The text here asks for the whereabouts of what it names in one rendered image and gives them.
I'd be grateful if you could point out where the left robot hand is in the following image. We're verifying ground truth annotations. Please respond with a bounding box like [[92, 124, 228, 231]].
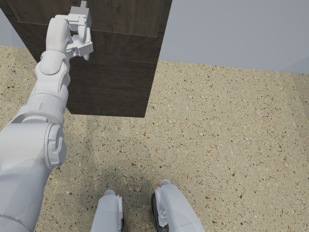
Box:
[[46, 14, 93, 61]]

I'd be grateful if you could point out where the robot left thigh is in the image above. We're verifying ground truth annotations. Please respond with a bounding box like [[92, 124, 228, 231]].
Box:
[[90, 194, 123, 232]]

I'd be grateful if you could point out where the handle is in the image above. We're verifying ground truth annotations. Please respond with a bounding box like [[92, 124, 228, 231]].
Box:
[[70, 0, 92, 33]]

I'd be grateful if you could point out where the drawer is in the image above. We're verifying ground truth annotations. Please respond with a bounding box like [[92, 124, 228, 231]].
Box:
[[6, 0, 162, 36]]

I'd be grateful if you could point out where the robot right shin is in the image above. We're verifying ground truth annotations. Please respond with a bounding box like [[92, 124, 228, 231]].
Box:
[[157, 179, 170, 226]]

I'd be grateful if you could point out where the robot left upper arm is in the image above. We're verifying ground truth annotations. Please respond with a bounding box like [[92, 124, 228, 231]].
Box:
[[0, 122, 67, 232]]

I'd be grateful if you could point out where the left robot forearm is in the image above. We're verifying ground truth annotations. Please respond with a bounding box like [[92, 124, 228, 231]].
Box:
[[0, 50, 70, 135]]

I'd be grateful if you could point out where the cabinet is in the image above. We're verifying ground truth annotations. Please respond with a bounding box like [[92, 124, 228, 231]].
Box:
[[0, 0, 172, 118]]

